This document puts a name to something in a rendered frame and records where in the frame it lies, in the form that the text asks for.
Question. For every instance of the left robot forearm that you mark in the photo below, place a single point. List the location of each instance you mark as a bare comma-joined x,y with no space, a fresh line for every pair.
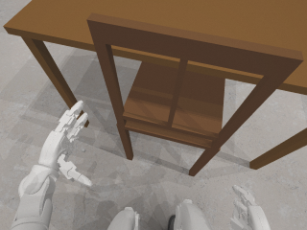
36,192

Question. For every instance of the left robot thigh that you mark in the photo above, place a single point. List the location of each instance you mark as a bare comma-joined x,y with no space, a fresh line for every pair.
125,220

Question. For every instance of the robot left hand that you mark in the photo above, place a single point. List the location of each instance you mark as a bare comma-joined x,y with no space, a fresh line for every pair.
61,140

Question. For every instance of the table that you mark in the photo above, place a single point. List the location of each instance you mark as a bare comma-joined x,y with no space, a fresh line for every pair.
278,23

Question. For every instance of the robot right hand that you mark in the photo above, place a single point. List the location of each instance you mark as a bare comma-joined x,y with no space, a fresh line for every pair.
253,216

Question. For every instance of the chair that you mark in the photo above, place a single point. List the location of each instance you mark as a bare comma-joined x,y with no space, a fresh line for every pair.
175,104

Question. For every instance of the robot right shin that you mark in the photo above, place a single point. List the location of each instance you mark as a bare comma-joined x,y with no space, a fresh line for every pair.
184,201

